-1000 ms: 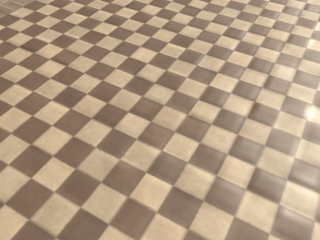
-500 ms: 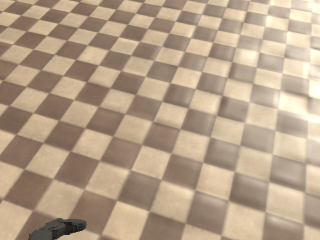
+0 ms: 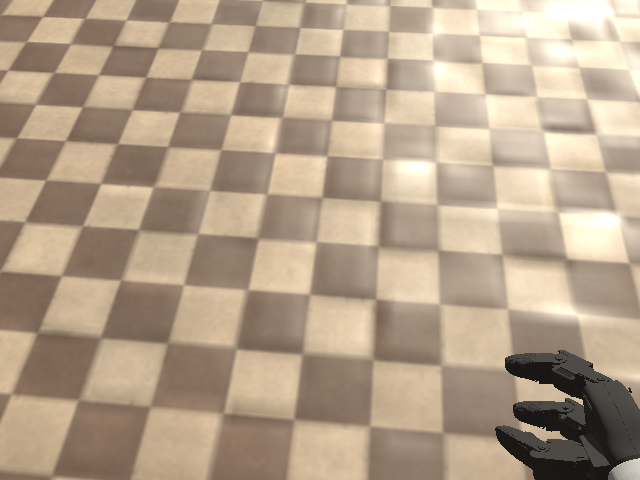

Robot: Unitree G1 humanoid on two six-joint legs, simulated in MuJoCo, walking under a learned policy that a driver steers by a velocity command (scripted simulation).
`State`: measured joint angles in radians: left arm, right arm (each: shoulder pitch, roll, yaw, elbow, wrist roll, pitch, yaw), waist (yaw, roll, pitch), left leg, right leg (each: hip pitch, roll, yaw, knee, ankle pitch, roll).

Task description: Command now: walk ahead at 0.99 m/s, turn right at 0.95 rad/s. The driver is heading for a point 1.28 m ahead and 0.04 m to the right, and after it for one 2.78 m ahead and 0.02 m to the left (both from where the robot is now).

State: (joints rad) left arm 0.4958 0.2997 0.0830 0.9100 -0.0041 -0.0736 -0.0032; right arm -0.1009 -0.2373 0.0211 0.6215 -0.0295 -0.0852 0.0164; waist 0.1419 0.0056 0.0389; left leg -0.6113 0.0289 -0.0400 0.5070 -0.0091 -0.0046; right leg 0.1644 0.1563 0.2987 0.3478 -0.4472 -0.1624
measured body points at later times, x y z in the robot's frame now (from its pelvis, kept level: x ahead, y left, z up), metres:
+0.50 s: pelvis +0.46 -0.06 -0.01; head +0.49 -0.07 +0.44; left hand +0.76 +0.07 -0.08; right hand +0.29 -0.27 -0.14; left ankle +0.23 +0.15 -0.64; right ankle +0.55 -0.14 -0.72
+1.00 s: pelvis +0.93 -0.16 -0.01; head +0.95 -0.17 +0.44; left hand +1.05 +0.09 -0.12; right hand +0.99 -0.45 -0.13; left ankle +1.01 -0.15 -0.71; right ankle +0.73 -0.25 -0.56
